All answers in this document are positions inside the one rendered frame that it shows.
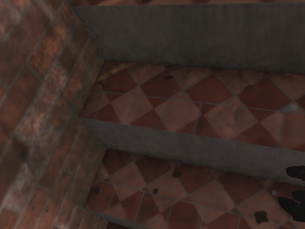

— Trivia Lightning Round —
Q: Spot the right robot hand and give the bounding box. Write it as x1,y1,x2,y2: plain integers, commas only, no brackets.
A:
277,165,305,222

